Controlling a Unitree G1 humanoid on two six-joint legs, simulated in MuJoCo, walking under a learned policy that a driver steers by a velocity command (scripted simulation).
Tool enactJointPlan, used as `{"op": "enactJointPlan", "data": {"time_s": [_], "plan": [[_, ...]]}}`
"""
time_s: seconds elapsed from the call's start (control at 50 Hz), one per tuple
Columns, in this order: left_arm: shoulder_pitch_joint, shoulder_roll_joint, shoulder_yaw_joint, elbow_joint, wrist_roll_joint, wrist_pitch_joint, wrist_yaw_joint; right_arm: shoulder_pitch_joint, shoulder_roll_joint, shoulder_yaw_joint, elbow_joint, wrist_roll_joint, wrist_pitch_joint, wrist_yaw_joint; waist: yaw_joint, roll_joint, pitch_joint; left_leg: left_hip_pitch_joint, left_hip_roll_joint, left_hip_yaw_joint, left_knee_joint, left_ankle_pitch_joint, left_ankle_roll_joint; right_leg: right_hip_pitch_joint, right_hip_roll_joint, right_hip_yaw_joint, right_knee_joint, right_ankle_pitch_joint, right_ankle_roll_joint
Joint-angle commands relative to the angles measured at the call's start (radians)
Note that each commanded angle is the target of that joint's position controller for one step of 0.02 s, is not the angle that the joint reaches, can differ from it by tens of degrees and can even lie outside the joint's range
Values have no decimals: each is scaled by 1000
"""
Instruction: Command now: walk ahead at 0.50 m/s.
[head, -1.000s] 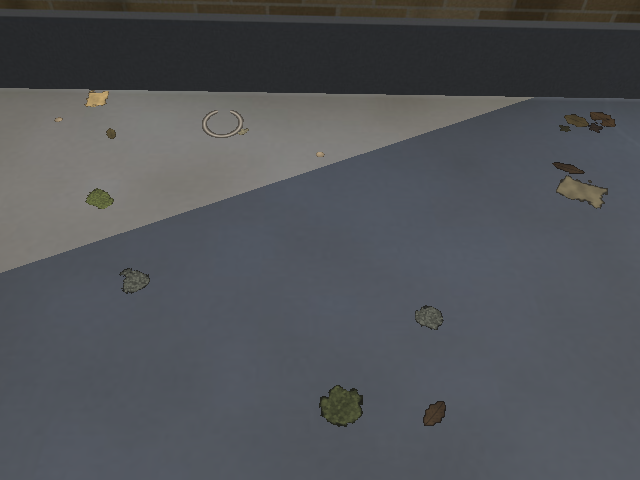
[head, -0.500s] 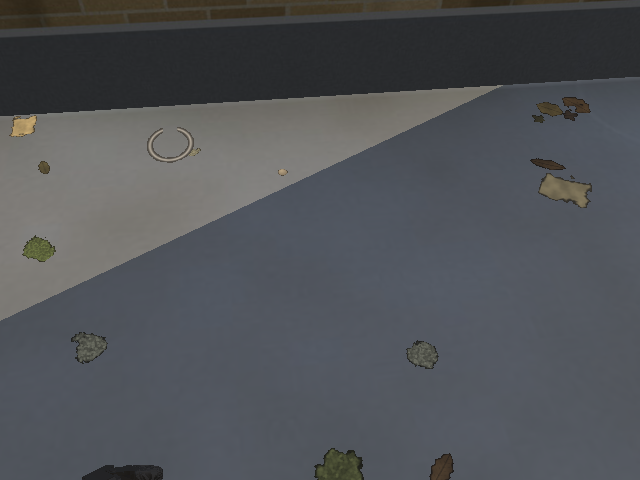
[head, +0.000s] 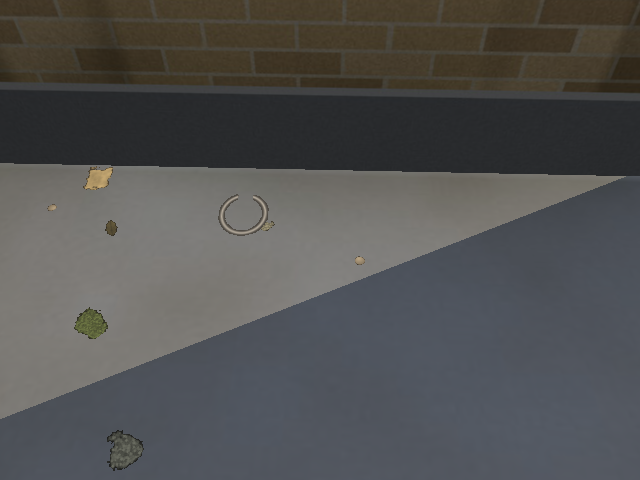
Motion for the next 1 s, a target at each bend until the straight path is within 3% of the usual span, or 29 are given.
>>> {"op": "enactJointPlan", "data": {"time_s": [0.02,0.08,0.1,0.12,0.14,0.16,0.18,0.2,0.22,0.24,0.28,0.36,0.4,0.48,0.58,0.62,0.64,0.66,0.68,0.7,0.72,0.74,0.76,0.78,0.8,0.84,0.9,0.94,1.0], "plan": [[31,174,36,-24,-10,4,9,-117,-57,-4,-87,8,-14,18,-6,-92,74,33,-29,13,-89,-4,15,-27,-295,125,-46,201,-155],[15,195,46,-26,-10,22,14,-71,-98,-18,-92,8,-23,31,-57,-115,41,126,-63,29,-137,-112,57,52,-330,134,56,361,-124],[-8,193,45,-32,-10,28,15,29,-126,-35,-66,5,-25,30,-116,-117,-17,260,-97,59,-158,-126,79,48,-301,103,175,521,-103],[-6,161,34,-39,-2,33,16,207,-177,-63,-11,2,-24,22,-187,-96,-128,501,-102,59,-145,-118,111,-28,-245,61,386,569,-75],[24,107,13,-67,24,31,16,384,-261,-84,21,-9,-19,11,-221,69,-288,796,109,-197,-129,-113,174,-238,-172,6,737,252,-38],[138,-9,-17,-63,6,5,4,395,-296,-86,38,-15,-16,23,-144,323,-384,1054,274,-685,-309,-335,327,-604,10,79,1017,-339,7],[57,118,10,-58,-21,-16,-1,363,-191,-58,23,-7,-21,26,-177,173,-314,1012,242,-674,-356,-434,287,-718,-51,188,1122,-342,-11],[-39,157,20,-86,-39,-29,-3,281,-151,-46,5,-7,-27,24,-168,116,-185,885,210,-516,-362,-372,244,-765,-99,169,1122,-245,-31],[-81,146,20,-91,-32,-31,5,207,-134,-39,-10,-13,-30,24,-137,27,-123,748,175,-403,-382,-239,229,-723,-152,145,1082,-151,-31],[-100,139,27,-91,-16,-25,10,164,-109,-33,-14,-21,-32,27,-110,8,-74,640,141,-317,-407,-144,222,-681,-182,142,1019,-96,-27],[-70,103,28,-84,-11,-1,10,158,-81,-26,-3,-28,-37,30,-69,32,-64,556,105,-235,-457,-72,218,-594,-210,146,950,-45,-22],[-157,82,28,-116,4,20,11,223,-127,-38,29,-20,-37,10,-71,0,-7,549,102,-150,-515,18,236,-686,-220,130,777,73,12],[-219,75,26,-137,9,18,8,249,-128,-38,42,-17,-30,0,-85,2,8,561,84,-106,-527,22,222,-709,-214,121,660,178,25],[-352,54,15,-173,1,10,-4,307,-135,-39,70,-8,-24,-9,-126,11,46,568,52,-33,-544,-19,194,-657,-171,76,446,328,27],[-458,66,8,-221,-8,-3,-29,371,-144,-48,117,0,-3,-14,-147,18,83,722,115,-36,-480,24,188,-687,-149,75,333,259,-5],[-435,88,15,-224,-10,-9,-38,357,-155,-54,120,2,7,-19,-119,33,63,769,136,-38,-426,130,171,-632,-131,64,308,187,-30],[-385,108,25,-213,-9,-12,-40,337,-165,-57,116,3,11,-21,-87,50,28,774,131,-29,-369,275,159,-543,-104,41,302,154,-45],[-275,136,43,-181,-6,-12,-38,313,-163,-56,111,4,17,-22,-25,55,-36,754,101,1,-245,430,140,-384,-68,8,283,158,-67],[-95,187,69,-123,-2,-11,-30,307,-137,-45,101,-2,21,-22,47,33,-147,648,44,39,-37,418,109,-122,-80,27,305,181,-100],[66,275,92,-93,15,-8,-21,381,-70,-22,79,-17,11,-16,49,-127,-303,301,-62,83,336,80,49,271,-324,368,319,128,-218],[107,268,84,-80,6,-2,-24,432,4,3,89,-14,-14,-8,25,-307,-404,46,-205,-21,579,-628,17,437,-458,763,154,-33,-309],[60,195,61,-85,-5,-5,-23,336,-98,-24,75,16,-34,-3,44,-235,-306,-71,-147,-107,684,-625,40,373,-419,719,108,-140,-262],[-38,162,51,-108,-7,-7,-20,253,-130,-31,46,33,-45,-3,22,-194,-175,-116,-90,-71,673,-527,57,225,-394,578,83,-101,-224],[-113,133,41,-124,5,-10,-21,210,-131,-35,40,24,-47,-10,-8,-116,-104,-73,-41,-48,623,-430,60,69,-362,478,51,-25,-205],[-157,103,32,-130,17,-14,-24,207,-121,-43,41,12,-38,-16,-45,-107,-57,-12,-8,-48,567,-372,59,-53,-329,402,18,47,-192],[-179,84,24,-121,27,-19,-27,259,-78,-42,53,4,-12,-23,-95,-123,-38,99,7,-45,513,-350,43,-174,-298,297,-13,302,-190],[-154,123,28,-94,30,-20,-10,238,-56,-41,38,-11,8,-31,-119,-110,-21,106,-6,-18,382,-283,0,-223,-276,158,-1,682,-201],[-153,127,26,-88,27,-10,4,186,-40,-33,24,-18,11,-29,-112,-109,-31,134,-18,1,218,-162,-10,-226,-237,86,10,736,-175],[-109,144,25,-67,22,2,12,86,-30,-23,6,-13,14,-19,-67,-115,-51,210,-58,27,23,-8,-8,-192,-215,49,20,699,-150]]}}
